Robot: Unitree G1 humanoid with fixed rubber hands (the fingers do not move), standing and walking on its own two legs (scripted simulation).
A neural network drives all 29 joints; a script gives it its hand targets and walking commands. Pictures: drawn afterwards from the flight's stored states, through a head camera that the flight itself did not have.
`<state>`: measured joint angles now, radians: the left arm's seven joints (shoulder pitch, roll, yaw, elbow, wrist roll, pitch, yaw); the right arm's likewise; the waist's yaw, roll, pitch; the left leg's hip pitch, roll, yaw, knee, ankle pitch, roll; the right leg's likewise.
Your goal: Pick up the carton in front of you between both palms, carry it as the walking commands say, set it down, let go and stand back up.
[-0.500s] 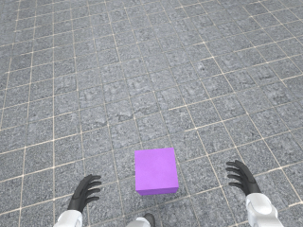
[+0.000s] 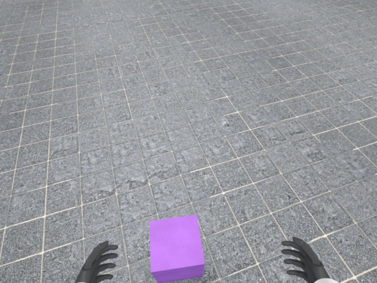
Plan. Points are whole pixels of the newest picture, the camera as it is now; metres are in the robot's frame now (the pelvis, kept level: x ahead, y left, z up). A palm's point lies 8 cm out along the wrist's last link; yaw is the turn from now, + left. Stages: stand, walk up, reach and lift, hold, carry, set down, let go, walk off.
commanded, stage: let go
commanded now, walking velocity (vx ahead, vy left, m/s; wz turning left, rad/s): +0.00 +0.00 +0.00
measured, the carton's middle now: (176, 249) +0.37 +0.09 -0.65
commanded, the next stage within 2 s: stand in 0.14 s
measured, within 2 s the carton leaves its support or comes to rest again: neither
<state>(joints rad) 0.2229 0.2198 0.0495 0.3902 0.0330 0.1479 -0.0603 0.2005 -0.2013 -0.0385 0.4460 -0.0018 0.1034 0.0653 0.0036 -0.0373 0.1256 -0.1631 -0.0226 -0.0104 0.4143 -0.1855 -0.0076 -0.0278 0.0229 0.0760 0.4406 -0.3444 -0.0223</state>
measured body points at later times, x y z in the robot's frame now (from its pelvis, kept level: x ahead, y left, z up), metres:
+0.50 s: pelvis +0.01 +0.02 -0.01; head +0.02 +0.05 +0.44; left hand +0.15 +0.31 -0.11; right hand +0.16 -0.28 -0.08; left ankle +0.03 +0.13 -0.74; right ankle -0.06 -0.11 -0.74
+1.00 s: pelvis +0.01 +0.03 +0.00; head +0.01 +0.05 +0.45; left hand +0.13 +0.32 -0.12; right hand +0.13 -0.28 -0.10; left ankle +0.03 +0.13 -0.74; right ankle -0.06 -0.11 -0.74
